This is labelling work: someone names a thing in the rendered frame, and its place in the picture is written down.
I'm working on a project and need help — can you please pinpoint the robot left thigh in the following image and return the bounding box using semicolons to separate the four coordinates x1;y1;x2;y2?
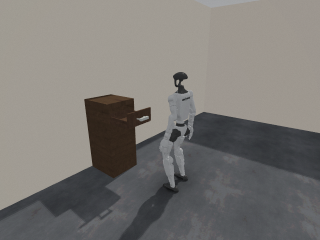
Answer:
162;130;179;165

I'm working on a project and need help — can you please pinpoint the robot right upper arm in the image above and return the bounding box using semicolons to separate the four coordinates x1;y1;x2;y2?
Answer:
187;90;196;114

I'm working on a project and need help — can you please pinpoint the robot left foot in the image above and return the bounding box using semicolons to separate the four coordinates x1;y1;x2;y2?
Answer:
163;183;179;193

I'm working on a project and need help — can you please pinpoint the robot left hand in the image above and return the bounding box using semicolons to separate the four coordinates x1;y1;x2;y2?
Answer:
159;138;169;155

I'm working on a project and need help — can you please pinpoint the robot right forearm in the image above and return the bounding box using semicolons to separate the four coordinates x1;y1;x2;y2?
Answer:
187;111;196;128

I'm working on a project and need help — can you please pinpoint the cabinet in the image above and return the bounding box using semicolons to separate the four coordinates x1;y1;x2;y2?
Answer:
84;94;137;178

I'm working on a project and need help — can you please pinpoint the handle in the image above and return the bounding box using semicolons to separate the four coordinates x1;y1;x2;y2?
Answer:
137;116;149;122

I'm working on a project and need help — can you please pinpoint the robot right hand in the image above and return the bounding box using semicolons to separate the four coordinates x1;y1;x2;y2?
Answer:
185;126;194;140

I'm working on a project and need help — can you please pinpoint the robot left upper arm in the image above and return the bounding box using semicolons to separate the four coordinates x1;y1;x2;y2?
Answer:
167;93;178;121

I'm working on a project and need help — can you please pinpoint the robot left forearm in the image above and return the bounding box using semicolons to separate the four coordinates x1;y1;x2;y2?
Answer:
163;115;175;140

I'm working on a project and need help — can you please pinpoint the drawer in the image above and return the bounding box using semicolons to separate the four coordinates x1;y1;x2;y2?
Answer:
109;107;151;130

